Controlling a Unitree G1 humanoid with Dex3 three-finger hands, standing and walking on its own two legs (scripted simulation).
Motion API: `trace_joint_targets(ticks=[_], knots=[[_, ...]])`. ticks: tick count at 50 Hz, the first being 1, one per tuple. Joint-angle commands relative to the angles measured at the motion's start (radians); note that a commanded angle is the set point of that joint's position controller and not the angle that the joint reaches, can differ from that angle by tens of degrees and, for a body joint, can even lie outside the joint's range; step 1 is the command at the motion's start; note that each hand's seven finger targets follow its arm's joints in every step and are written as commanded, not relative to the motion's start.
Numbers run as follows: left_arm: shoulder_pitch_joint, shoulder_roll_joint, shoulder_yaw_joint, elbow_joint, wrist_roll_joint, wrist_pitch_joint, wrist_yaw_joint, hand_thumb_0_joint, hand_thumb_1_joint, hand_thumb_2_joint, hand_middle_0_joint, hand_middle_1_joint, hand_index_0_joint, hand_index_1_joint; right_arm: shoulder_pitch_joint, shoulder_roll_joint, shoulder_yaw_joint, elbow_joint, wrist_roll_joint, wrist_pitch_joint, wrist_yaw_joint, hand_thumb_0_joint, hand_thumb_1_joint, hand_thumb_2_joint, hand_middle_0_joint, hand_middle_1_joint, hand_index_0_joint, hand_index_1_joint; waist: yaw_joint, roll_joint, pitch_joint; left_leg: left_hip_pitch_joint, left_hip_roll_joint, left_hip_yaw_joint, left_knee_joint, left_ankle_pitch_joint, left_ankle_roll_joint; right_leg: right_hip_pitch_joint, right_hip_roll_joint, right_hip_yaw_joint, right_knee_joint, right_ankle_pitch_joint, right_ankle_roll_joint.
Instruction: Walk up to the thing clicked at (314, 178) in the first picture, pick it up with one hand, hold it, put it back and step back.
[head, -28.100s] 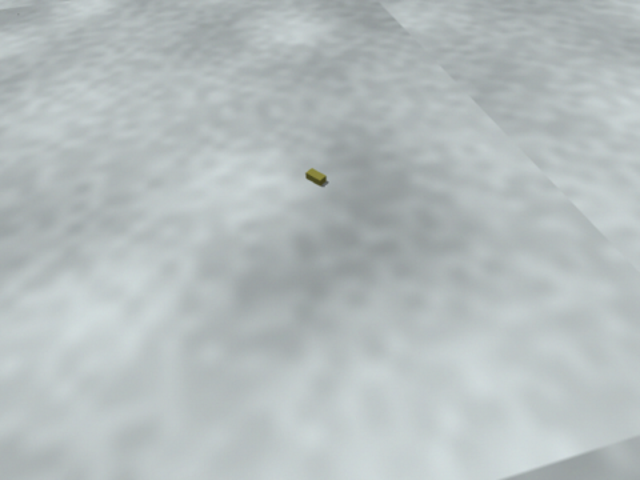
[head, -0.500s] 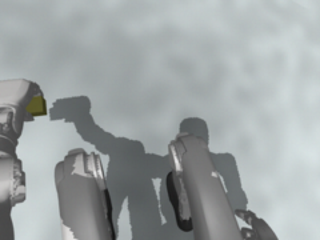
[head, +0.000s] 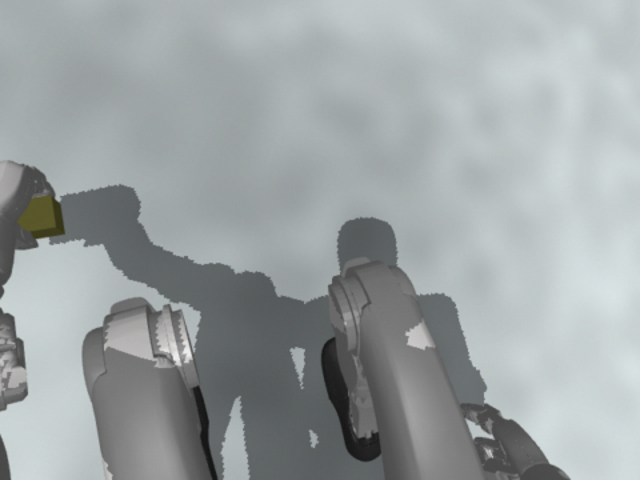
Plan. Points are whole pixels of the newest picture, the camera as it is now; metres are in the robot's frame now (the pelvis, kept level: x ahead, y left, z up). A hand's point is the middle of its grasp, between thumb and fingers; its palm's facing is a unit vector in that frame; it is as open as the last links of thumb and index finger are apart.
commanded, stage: lower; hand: left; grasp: from above
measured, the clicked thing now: (19, 221) +0.44 +0.33 -0.21
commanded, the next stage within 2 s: rest in 0.18 s
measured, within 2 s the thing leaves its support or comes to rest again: rests again in 1.06 s
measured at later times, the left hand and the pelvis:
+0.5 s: hand (33, 226) +0.44 +0.32 -0.23, palm faces -0.48 -0.09 -0.87, open 7.2 cm; pelvis +0.01 +0.00 -0.02, yaw -2 degrees
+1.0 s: hand (44, 230) +0.44 +0.32 -0.26, palm faces -0.47 -0.11 -0.88, open 7.2 cm; pelvis +0.01 +0.01 -0.03, yaw -4 degrees
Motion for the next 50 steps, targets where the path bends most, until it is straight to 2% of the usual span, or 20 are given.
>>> trace_joint_targets(ticks=[1,3,5,10,12,13,16,18,21,23,26,31,33,34,40,41,42,44,47,50], knots=[[-0.301,0.312,0.062,-0.152,-0.007,-0.028,0.043,0.0,0.884,0.266,-1.221,-0.265,-1.249,-0.236,0.197,-0.256,-0.065,-0.003,-0.009,-0.002,-0.009,0.0,-0.909,-0.9,0.2,0.3,0.2,0.3,0.004,0.319,-0.675,0.52,-0.008,0.126,-0.194,0.161,0.058,0.31,0.014,-0.125,-0.23,0.251,-0.088],[-0.298,0.312,0.074,-0.154,0.0,-0.04,0.061,0.0,0.916,0.287,-1.239,-0.287,-1.27,-0.256,0.201,-0.258,-0.061,-0.004,-0.016,-0.003,-0.007,0.0,-0.908,-0.9,0.2,0.3,0.2,0.3,-0.004,0.326,-0.699,0.548,-0.004,0.122,-0.18,0.186,0.055,0.315,0.016,-0.133,-0.217,0.274,-0.085],[-0.294,0.3,0.062,-0.11,0.008,-0.049,0.075,0.0,0.936,0.288,-1.243,-0.303,-1.278,-0.268,0.189,-0.257,-0.053,0.0,-0.024,-0.005,-0.003,0.0,-0.908,-0.899,0.2,0.3,0.2,0.3,-0.026,0.322,-0.656,0.521,-0.002,0.116,-0.166,0.165,0.055,0.29,0.022,-0.138,-0.207,0.259,-0.086],[-0.285,0.359,0.109,-0.118,0.03,-0.058,0.12,0.0,0.93,0.285,-1.235,-0.302,-1.269,-0.267,0.184,-0.27,-0.04,0.002,-0.045,-0.011,-0.001,0.0,-0.905,-0.898,0.2,0.3,0.2,0.3,-0.013,0.36,-0.659,0.516,-0.004,0.118,-0.155,0.158,0.053,0.295,0.021,-0.143,-0.197,0.255,-0.084],[-0.269,0.339,0.089,-0.077,0.038,-0.047,0.129,0.0,0.94,0.281,-1.236,-0.311,-1.272,-0.273,0.174,-0.264,-0.037,0.005,-0.048,-0.014,0.004,0.0,-0.905,-0.898,0.2,0.3,0.2,0.3,-0.02,0.35,-0.634,0.495,0.0,0.115,-0.146,0.149,0.054,0.281,0.027,-0.141,-0.19,0.25,-0.086],[-0.291,0.349,0.104,-0.108,0.034,-0.046,0.137,0.0,0.945,0.307,-1.239,-0.325,-1.274,-0.289,0.177,-0.273,-0.038,0.005,-0.051,-0.014,0.004,0.0,-0.904,-0.898,0.2,0.3,0.2,0.3,-0.022,0.36,-0.648,0.51,-0.003,0.113,-0.15,0.151,0.053,0.274,0.024,-0.15,-0.188,0.251,-0.086],[-0.258,0.341,0.1,-0.066,0.03,-0.026,0.145,0.0,0.944,0.304,-1.239,-0.28,-1.271,-0.246,0.172,-0.279,-0.034,0.002,-0.061,-0.02,0.006,0.0,-0.893,-0.893,0.201,0.3,0.2,0.3,-0.026,0.362,-0.634,0.514,-0.002,0.107,-0.144,0.157,0.052,0.263,0.024,-0.159,-0.176,0.257,-0.086],[-0.252,0.315,0.074,-0.025,0.024,-0.017,0.146,0.0,0.916,0.296,-1.219,-0.276,-1.251,-0.243,0.16,-0.278,-0.03,0.006,-0.064,-0.027,0.01,0.0,-0.894,-0.893,0.201,0.3,0.2,0.3,-0.039,0.337,-0.595,0.487,0.0,0.103,-0.139,0.133,0.053,0.243,0.03,-0.16,-0.179,0.242,-0.085],[-0.253,0.352,0.085,-0.033,0.014,-0.009,0.144,0.0,0.891,0.257,-1.198,-0.264,-1.233,-0.227,0.165,-0.286,-0.019,0.007,-0.067,-0.036,0.012,0.0,-0.896,-0.894,0.2,0.3,0.2,0.3,-0.036,0.345,-0.596,0.476,0.0,0.102,-0.125,0.156,0.055,0.275,0.028,-0.159,-0.173,0.268,-0.082],[-0.25,0.345,0.073,-0.036,0.006,-0.01,0.14,0.0,0.886,0.249,-1.201,-0.249,-1.235,-0.215,0.159,-0.283,-0.013,0.007,-0.07,-0.043,0.019,0.0,-0.899,-0.895,0.2,0.3,0.2,0.3,-0.042,0.338,-0.602,0.473,0.006,0.099,-0.118,0.165,0.056,0.299,0.033,-0.155,-0.172,0.28,-0.079],[-0.238,0.368,0.095,-0.044,-0.006,-0.021,0.146,0.0,0.873,0.243,-1.193,-0.241,-1.225,-0.207,0.153,-0.292,-0.004,0.0,-0.072,-0.045,0.02,0.0,-0.898,-0.895,0.2,0.3,0.2,0.3,-0.038,0.347,-0.616,0.487,0.006,0.092,-0.112,0.186,0.053,0.315,0.034,-0.165,-0.165,0.297,-0.08],[-0.234,0.394,0.111,-0.061,0.003,-0.038,0.167,0.0,0.875,0.274,-1.209,-0.234,-1.234,-0.208,0.14,-0.299,0.009,-0.006,-0.081,-0.048,0.025,0.0,-0.898,-0.896,0.2,0.3,0.2,0.3,-0.041,0.374,-0.636,0.517,0.01,0.084,-0.107,0.209,0.049,0.333,0.042,-0.172,-0.154,0.317,-0.081],[-0.213,0.385,0.115,-0.02,0.015,-0.035,0.179,0.0,0.924,0.266,-1.24,-0.227,-1.267,-0.199,0.142,-0.304,0.012,-0.006,-0.088,-0.051,0.029,0.0,-0.897,-0.895,0.2,0.3,0.2,0.3,-0.052,0.36,-0.596,0.505,0.009,0.086,-0.1,0.213,0.048,0.311,0.041,-0.182,-0.147,0.322,-0.081],[-0.223,0.378,0.093,-0.009,0.019,-0.034,0.181,0.0,0.906,0.28,-1.234,-0.224,-1.256,-0.2,0.129,-0.298,0.016,-0.002,-0.09,-0.055,0.034,0.0,-0.898,-0.896,0.2,0.3,0.2,0.3,-0.057,0.369,-0.582,0.498,0.014,0.086,-0.094,0.198,0.049,0.304,0.045,-0.176,-0.145,0.315,-0.081],[-0.232,0.4,0.106,-0.017,0.017,-0.027,0.213,0.0,0.904,0.264,-1.231,-0.216,-1.255,-0.191,0.128,-0.311,0.03,-0.003,-0.1,-0.063,0.041,0.0,-0.898,-0.896,0.2,0.3,0.2,0.3,-0.061,0.379,-0.582,0.495,0.016,0.076,-0.099,0.195,0.049,0.326,0.051,-0.183,-0.152,0.317,-0.077],[-0.232,0.386,0.086,0.028,0.017,-0.022,0.21,0.0,0.915,0.255,-1.224,-0.239,-1.255,-0.207,0.123,-0.314,0.033,-0.004,-0.102,-0.068,0.043,0.0,-0.899,-0.896,0.2,0.3,0.2,0.3,-0.079,0.367,-0.555,0.471,0.014,0.076,-0.086,0.176,0.051,0.305,0.046,-0.186,-0.146,0.305,-0.078],[-0.218,0.387,0.094,0.009,0.01,-0.022,0.212,0.0,0.913,0.26,-1.228,-0.225,-1.255,-0.197,0.117,-0.313,0.032,-0.005,-0.106,-0.067,0.044,0.0,-0.897,-0.896,0.2,0.3,0.2,0.3,-0.063,0.376,-0.571,0.481,0.016,0.073,-0.1,0.177,0.049,0.32,0.051,-0.183,-0.15,0.303,-0.079],[-0.234,0.382,0.078,0.03,0.011,-0.017,0.21,0.0,0.941,0.251,-1.244,-0.234,-1.275,-0.202,0.113,-0.322,0.034,-0.012,-0.107,-0.077,0.046,0.0,-0.899,-0.896,0.2,0.3,0.2,0.3,-0.085,0.363,-0.542,0.476,0.017,0.07,-0.089,0.169,0.05,0.3,0.049,-0.192,-0.144,0.298,-0.076],[-0.244,0.397,0.082,0.019,0.002,-0.017,0.218,0.0,0.904,0.26,-1.232,-0.217,-1.256,-0.193,0.106,-0.323,0.038,-0.01,-0.104,-0.083,0.048,0.0,-0.901,-0.898,0.2,0.3,0.2,0.3,-0.071,0.378,-0.551,0.483,0.019,0.062,-0.102,0.15,0.046,0.303,0.054,-0.192,-0.148,0.275,-0.081],[-0.246,0.387,0.062,0.03,0.006,-0.015,0.214,0.0,0.931,0.244,-1.244,-0.231,-1.274,-0.2,0.107,-0.33,0.05,-0.016,-0.113,-0.095,0.054,0.0,-0.901,-0.898,0.2,0.3,0.2,0.3,-0.093,0.368,-0.525,0.474,0.016,0.063,-0.091,0.147,0.048,0.297,0.052,-0.202,-0.143,0.278,-0.077]])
